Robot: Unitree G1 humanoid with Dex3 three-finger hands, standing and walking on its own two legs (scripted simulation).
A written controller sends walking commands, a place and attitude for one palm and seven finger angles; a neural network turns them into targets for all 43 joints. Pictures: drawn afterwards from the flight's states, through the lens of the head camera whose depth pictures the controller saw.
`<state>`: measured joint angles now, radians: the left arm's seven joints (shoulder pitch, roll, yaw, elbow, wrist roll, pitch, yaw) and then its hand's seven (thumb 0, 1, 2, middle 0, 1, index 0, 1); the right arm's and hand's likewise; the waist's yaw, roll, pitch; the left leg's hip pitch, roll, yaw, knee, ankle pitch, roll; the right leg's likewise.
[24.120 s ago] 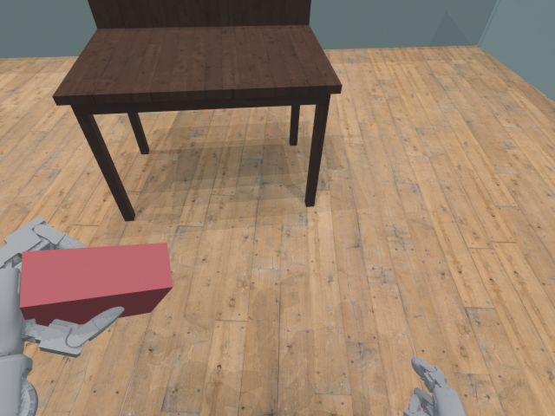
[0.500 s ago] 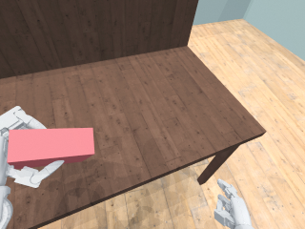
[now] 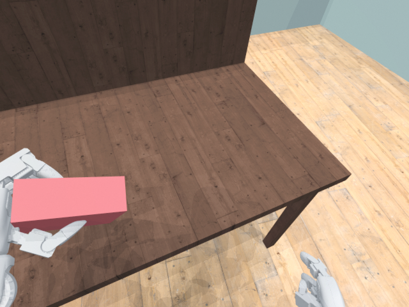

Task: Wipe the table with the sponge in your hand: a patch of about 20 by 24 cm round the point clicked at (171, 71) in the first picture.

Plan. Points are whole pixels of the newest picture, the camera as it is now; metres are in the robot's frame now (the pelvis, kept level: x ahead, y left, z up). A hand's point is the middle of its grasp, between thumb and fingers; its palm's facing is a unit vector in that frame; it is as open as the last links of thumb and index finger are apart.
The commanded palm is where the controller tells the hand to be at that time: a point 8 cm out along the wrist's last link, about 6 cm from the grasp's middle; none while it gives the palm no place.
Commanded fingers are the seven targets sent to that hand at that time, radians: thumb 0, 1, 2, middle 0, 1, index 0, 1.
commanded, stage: turn the palm down, sponge in hand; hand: left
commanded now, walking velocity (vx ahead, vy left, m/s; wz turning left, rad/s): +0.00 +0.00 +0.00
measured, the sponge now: (87, 204) +0.24 +0.21 +0.12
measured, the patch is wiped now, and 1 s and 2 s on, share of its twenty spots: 0.00 0.00 0.00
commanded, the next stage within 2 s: none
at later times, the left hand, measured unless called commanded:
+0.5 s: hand (43, 226) +0.19 +0.24 +0.15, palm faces +0.42 -0.65 -0.63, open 9.3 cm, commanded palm +0.16 +0.26 +0.17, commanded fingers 0.00 0.10 1.30 -1.20 -1.60 -1.20 -1.60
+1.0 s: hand (65, 222) +0.21 +0.23 +0.12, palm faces +0.23 -0.43 -0.87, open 9.3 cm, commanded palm +0.18 +0.24 +0.16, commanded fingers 0.00 0.10 1.30 -1.20 -1.60 -1.20 -1.60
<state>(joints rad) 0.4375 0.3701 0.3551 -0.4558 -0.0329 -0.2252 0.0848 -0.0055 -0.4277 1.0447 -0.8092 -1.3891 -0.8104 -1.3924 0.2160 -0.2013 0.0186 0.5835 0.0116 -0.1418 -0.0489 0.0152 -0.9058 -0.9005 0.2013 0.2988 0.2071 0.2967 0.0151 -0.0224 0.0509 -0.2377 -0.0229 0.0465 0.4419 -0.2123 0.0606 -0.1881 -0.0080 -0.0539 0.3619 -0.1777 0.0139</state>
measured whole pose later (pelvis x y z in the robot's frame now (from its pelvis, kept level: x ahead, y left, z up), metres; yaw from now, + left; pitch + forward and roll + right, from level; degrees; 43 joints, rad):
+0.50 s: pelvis -0.01 -0.04 -0.02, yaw +3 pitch -1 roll +0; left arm 0.36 0.49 0.35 -0.41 0.12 -0.05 0.08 -0.01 -0.43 1.05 -0.81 -1.39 -0.81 -1.39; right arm 0.14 -0.22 0.03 0.60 -0.02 -0.09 -0.05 0.01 -0.91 -0.90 0.20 0.30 0.21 0.30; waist 0.08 0.02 0.01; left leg -0.33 -0.01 -0.01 0.62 -0.28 0.01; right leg -0.30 0.02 -0.07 0.62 -0.32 -0.05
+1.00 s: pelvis +0.00 -0.07 -0.02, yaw +1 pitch +1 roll +1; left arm 0.37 0.59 0.32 -0.30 0.31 0.07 0.03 0.00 -0.43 1.05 -0.81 -1.39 -0.81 -1.39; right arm 0.22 -0.30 -0.01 0.59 0.03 -0.05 -0.12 0.02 -0.91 -0.90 0.20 0.30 0.21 0.30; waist 0.07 0.07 -0.01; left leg -0.36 0.02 0.00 0.67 -0.32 -0.02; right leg -0.35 0.05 -0.07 0.69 -0.36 -0.09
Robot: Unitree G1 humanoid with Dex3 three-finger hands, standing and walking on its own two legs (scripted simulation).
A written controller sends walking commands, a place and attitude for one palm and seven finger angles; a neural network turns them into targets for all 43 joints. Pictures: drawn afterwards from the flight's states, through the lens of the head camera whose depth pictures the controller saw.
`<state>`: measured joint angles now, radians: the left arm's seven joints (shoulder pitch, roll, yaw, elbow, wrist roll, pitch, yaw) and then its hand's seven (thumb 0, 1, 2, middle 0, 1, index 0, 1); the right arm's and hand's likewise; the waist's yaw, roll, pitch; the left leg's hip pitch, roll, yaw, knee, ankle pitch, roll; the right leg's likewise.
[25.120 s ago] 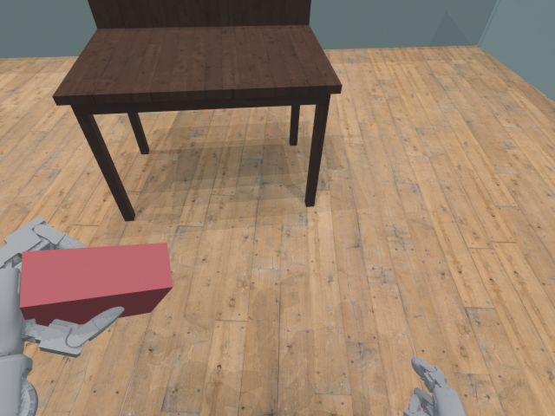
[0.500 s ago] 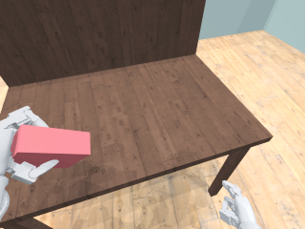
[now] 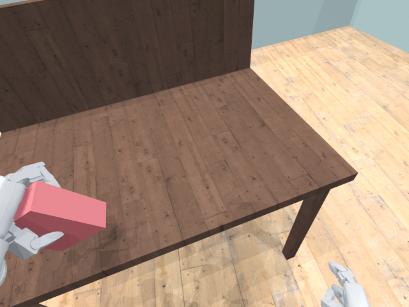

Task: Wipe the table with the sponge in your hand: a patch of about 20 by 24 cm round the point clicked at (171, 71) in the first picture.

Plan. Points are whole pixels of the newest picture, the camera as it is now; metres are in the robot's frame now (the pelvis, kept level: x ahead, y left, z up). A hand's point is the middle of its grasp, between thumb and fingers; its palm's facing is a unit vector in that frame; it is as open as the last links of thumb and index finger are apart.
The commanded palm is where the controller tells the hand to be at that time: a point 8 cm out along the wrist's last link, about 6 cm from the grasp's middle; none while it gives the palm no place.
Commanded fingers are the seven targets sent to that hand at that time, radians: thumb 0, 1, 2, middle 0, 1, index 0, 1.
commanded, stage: turn the palm down, sponge in hand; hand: left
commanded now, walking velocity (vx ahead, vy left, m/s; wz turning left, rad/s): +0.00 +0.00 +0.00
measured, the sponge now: (63, 222) +0.22 +0.28 +0.09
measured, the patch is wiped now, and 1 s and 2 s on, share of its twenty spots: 0.00 0.00 0.00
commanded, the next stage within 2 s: move the sponge above the wiping area in 1.28 s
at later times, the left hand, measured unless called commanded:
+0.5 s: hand (28, 216) +0.21 +0.32 +0.12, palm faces +0.13 -0.25 -0.96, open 9.3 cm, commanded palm +0.19 +0.32 +0.18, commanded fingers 0.00 0.10 1.30 -1.20 -1.60 -1.20 -1.60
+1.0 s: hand (21, 212) +0.22 +0.35 +0.11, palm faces +0.04 -0.09 -1.00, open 9.3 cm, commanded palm +0.19 +0.34 +0.18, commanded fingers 0.00 0.10 1.30 -1.20 -1.60 -1.20 -1.60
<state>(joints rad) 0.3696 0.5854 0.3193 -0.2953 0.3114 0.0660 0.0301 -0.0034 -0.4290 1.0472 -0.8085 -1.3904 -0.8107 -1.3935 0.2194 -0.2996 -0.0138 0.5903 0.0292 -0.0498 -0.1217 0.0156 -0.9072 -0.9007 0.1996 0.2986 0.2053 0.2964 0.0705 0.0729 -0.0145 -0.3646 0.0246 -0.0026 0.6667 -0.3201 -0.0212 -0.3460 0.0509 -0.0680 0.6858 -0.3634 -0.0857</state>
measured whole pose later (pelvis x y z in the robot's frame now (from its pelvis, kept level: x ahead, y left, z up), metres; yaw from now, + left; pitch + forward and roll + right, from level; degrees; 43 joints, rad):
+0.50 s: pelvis +0.00 +0.04 +0.01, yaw +0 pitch -1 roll +0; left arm 0.26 0.52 0.06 -0.29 0.68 0.29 0.04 0.00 -0.43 1.05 -0.81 -1.39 -0.81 -1.39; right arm 0.07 -0.25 0.06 0.60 0.04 0.00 -0.12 0.01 -0.91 -0.90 0.20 0.30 0.21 0.30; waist 0.11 0.09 -0.02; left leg -0.26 -0.01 0.02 0.54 -0.26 0.02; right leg -0.23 0.02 -0.05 0.54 -0.29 -0.03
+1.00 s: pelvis +0.00 +0.06 +0.02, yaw +0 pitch -3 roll +0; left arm 0.14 0.48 -0.04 -0.16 0.90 0.40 0.01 0.00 -0.43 1.05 -0.81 -1.39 -0.81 -1.39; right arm 0.00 -0.24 0.06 0.68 0.04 0.04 -0.06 0.02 -0.91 -0.90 0.20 0.30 0.21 0.30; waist 0.14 0.11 0.01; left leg -0.17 -0.04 0.02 0.42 -0.20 0.04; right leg -0.14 0.00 -0.03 0.42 -0.23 -0.01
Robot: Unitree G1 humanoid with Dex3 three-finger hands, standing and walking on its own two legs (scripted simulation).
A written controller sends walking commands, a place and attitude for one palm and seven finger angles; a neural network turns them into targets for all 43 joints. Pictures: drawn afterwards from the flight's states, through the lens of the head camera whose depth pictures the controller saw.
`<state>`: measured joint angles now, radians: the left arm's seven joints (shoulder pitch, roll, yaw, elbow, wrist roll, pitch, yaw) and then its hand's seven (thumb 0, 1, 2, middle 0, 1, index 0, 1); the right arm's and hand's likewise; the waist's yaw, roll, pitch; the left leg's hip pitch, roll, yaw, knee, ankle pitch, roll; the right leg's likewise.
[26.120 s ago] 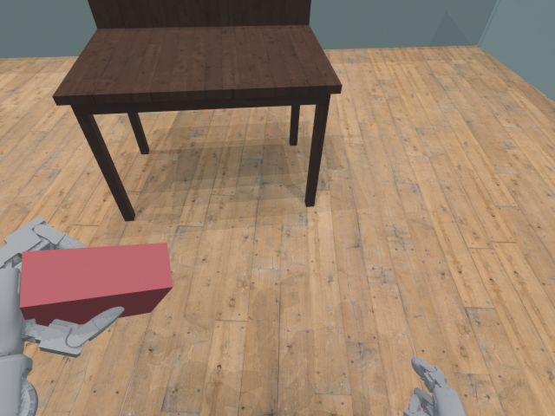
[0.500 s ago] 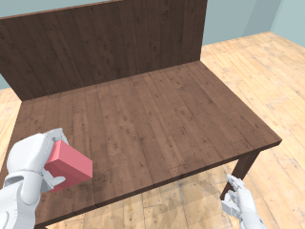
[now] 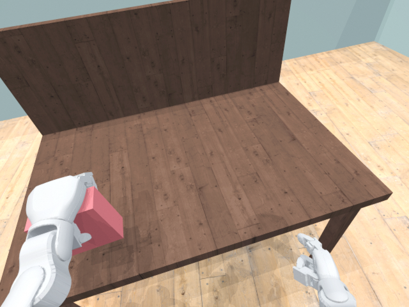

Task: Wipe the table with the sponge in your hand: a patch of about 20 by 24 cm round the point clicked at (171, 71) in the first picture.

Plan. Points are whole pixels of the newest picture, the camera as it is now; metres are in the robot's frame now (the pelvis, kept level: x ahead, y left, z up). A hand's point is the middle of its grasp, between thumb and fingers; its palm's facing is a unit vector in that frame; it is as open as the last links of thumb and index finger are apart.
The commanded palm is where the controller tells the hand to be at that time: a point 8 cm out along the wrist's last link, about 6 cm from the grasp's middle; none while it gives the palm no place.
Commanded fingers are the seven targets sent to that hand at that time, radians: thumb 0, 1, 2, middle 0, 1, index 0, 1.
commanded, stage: turn the palm down, sponge in hand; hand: left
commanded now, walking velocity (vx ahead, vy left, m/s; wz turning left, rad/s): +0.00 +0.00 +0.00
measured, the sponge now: (85, 228) +0.22 +0.30 +0.04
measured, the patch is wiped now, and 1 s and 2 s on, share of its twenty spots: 0.00 0.00 0.00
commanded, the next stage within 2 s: move the sponge above the wiping area in 0.28 s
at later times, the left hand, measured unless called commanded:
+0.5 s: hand (84, 214) +0.23 +0.28 +0.09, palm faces +0.01 -0.08 -1.00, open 9.3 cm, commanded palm +0.20 +0.27 +0.15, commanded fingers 0.00 0.10 1.30 -1.20 -1.60 -1.20 -1.60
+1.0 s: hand (94, 217) +0.23 +0.27 +0.07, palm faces +0.00 -0.09 -1.00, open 9.3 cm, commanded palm +0.21 +0.26 +0.13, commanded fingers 0.00 0.10 1.30 -1.20 -1.60 -1.20 -1.60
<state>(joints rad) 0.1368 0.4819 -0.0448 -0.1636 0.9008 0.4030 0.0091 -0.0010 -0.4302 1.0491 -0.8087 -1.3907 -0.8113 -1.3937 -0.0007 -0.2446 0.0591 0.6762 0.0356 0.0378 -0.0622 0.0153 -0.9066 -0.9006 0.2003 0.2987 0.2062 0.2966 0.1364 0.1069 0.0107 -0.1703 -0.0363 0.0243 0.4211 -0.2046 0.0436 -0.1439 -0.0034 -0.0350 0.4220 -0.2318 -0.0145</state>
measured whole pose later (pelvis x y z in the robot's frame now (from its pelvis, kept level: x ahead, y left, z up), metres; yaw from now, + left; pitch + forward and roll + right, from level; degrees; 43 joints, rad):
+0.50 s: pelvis +0.00 -0.01 +0.00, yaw +0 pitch -3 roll +0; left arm 0.12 0.48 -0.06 -0.12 0.91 0.39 0.01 0.00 -0.43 1.05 -0.81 -1.39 -0.81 -1.39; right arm -0.01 -0.26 0.05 0.68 0.04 0.03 -0.07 0.01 -0.91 -0.90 0.20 0.30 0.21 0.30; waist 0.13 0.11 0.01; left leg -0.15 -0.02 0.02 0.41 -0.20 0.02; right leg -0.13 0.01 -0.04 0.41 -0.23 -0.03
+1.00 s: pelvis +0.00 -0.02 +0.00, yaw -1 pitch -2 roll +0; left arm 0.12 0.44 -0.07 -0.05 0.92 0.39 0.06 0.00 -0.43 1.05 -0.81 -1.39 -0.81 -1.39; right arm 0.02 -0.26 0.02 0.69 0.05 0.02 -0.06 0.02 -0.91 -0.90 0.20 0.30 0.20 0.30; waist 0.12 0.11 0.00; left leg -0.17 -0.01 0.02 0.42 -0.21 0.02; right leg -0.15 0.02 -0.03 0.43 -0.24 -0.04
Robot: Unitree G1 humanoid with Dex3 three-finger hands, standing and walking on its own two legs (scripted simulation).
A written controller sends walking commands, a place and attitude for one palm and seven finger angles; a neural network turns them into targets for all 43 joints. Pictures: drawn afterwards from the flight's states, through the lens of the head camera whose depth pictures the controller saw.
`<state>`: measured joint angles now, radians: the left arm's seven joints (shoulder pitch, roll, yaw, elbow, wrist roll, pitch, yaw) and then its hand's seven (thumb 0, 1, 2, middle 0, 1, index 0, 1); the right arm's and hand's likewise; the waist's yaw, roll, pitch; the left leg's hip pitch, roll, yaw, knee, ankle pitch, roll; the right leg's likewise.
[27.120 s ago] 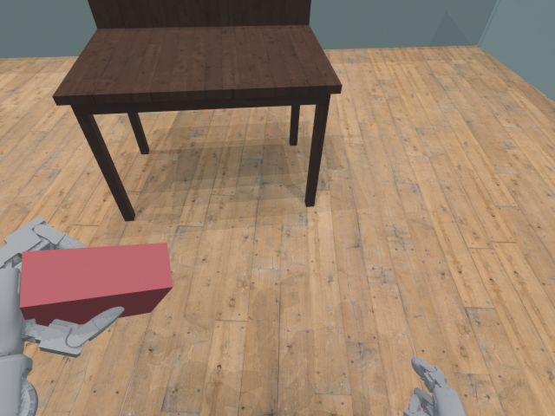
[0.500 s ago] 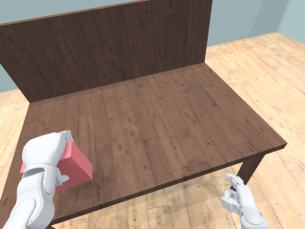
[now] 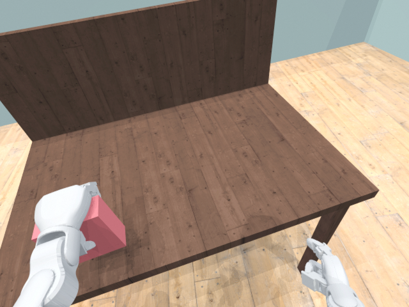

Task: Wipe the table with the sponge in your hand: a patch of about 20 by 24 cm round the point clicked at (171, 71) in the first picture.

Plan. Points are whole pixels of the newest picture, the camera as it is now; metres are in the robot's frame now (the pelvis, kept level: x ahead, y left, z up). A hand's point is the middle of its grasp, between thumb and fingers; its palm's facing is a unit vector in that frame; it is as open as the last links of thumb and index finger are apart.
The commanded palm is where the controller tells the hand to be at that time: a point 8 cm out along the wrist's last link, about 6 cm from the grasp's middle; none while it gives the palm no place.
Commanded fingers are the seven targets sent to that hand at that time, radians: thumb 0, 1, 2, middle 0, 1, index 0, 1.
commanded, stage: move the sponge above the wiping area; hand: left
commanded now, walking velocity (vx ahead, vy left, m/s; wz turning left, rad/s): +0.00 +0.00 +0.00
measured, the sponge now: (89, 236) +0.22 +0.29 +0.02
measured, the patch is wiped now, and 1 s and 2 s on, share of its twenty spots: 0.00 0.00 0.00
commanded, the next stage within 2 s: lower the sponge onto the table in 1.74 s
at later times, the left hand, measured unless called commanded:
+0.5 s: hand (94, 222) +0.24 +0.27 +0.05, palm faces -0.02 -0.11 -0.99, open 9.3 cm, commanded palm +0.21 +0.27 +0.11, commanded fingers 0.00 0.10 1.30 -1.20 -1.60 -1.20 -1.60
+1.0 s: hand (95, 226) +0.24 +0.28 +0.03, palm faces -0.03 -0.10 -0.99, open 9.3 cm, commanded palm +0.21 +0.27 +0.09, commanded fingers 0.00 0.10 1.30 -1.20 -1.60 -1.20 -1.60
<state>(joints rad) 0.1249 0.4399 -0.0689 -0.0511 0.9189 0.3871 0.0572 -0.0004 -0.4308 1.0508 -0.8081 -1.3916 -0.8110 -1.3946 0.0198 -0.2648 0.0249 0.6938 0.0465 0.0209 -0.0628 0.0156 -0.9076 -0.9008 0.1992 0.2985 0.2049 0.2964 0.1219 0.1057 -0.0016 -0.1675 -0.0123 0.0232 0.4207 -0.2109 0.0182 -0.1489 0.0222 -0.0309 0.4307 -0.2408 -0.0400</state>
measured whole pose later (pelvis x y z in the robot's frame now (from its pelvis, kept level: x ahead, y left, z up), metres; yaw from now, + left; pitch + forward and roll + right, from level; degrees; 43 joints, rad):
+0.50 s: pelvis +0.00 +0.00 +0.00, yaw +0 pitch -1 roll +0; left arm 0.09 0.38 -0.14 0.02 0.95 0.40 0.09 0.00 -0.43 1.05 -0.81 -1.39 -0.81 -1.39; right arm 0.01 -0.25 0.02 0.69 0.05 0.03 -0.05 0.02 -0.91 -0.90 0.20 0.30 0.21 0.30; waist 0.12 0.10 -0.02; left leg -0.19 -0.02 0.02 0.42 -0.21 0.02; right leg -0.17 0.02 -0.03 0.44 -0.24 -0.04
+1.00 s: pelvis +0.00 +0.00 +0.00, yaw +0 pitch -1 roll +0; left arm 0.08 0.38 -0.12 0.10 0.96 0.36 0.14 0.00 -0.43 1.05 -0.81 -1.39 -0.81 -1.40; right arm 0.04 -0.25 0.01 0.70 0.05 0.02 -0.06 0.02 -0.91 -0.90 0.20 0.30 0.20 0.30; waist 0.11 0.09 -0.03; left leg -0.21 -0.01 0.02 0.45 -0.23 0.02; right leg -0.19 0.02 -0.03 0.46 -0.25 -0.04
